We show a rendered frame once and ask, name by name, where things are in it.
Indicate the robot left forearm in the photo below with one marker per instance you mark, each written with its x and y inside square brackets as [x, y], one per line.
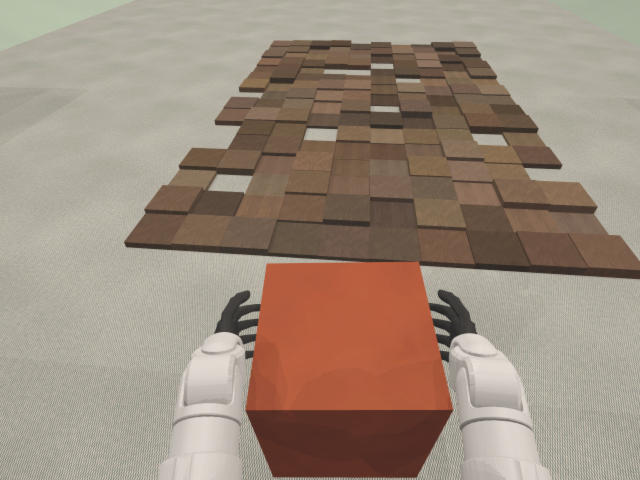
[208, 414]

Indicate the right robot hand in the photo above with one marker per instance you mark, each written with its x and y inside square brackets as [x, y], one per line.
[457, 314]

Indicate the left robot hand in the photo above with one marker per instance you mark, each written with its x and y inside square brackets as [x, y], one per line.
[232, 313]

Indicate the robot right forearm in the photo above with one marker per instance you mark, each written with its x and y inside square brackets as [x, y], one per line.
[494, 418]

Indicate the carton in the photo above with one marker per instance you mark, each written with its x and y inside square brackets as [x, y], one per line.
[347, 379]

